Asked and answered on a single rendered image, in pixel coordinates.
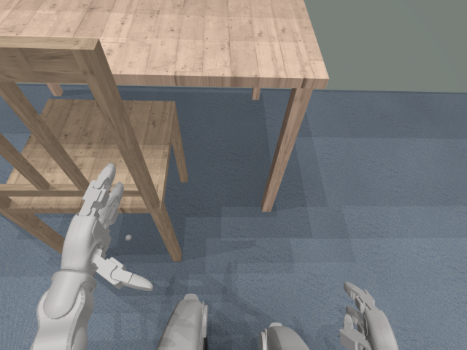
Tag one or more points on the robot right thigh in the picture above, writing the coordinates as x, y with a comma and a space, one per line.
280, 338

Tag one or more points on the left robot forearm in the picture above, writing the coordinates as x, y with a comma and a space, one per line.
64, 310

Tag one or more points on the robot left thigh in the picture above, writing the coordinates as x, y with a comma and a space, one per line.
186, 326

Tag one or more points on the table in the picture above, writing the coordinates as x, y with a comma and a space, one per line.
210, 43

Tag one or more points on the chair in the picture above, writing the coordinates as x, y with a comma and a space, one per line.
73, 140

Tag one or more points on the robot right hand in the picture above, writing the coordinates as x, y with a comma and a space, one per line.
374, 330

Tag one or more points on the robot left hand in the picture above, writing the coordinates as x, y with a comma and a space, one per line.
90, 227

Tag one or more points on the robot thigh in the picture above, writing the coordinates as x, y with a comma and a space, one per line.
280, 338
186, 326

